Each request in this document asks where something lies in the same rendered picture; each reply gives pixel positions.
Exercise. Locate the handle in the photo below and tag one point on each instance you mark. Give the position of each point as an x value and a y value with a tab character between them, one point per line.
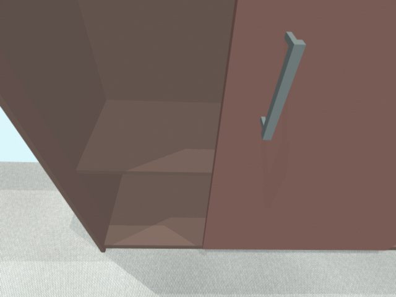
287	74

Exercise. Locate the wardrobe door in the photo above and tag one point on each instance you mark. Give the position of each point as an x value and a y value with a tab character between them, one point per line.
327	178

